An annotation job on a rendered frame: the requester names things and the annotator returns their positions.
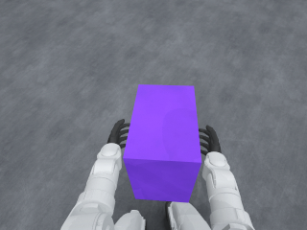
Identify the left robot upper arm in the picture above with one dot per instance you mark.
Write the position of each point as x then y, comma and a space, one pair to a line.
90, 221

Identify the robot left forearm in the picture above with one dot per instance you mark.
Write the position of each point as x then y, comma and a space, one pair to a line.
99, 192

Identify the right robot thigh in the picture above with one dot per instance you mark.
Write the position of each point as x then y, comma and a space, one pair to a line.
184, 216

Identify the robot right forearm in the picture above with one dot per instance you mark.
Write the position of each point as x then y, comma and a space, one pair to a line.
227, 210

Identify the carton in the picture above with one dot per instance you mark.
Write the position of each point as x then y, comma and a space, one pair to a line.
163, 151

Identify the left robot thigh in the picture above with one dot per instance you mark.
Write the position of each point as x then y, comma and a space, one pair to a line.
130, 221

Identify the left robot hand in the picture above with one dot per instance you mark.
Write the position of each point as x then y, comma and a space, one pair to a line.
114, 136

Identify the right robot hand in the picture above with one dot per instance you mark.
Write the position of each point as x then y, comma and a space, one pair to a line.
212, 140

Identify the robot thigh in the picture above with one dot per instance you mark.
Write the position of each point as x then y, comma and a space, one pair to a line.
184, 216
130, 221

